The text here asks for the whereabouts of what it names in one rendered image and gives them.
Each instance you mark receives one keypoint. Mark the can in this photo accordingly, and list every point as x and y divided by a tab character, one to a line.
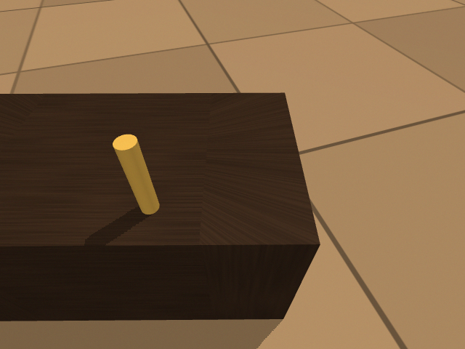
130	156

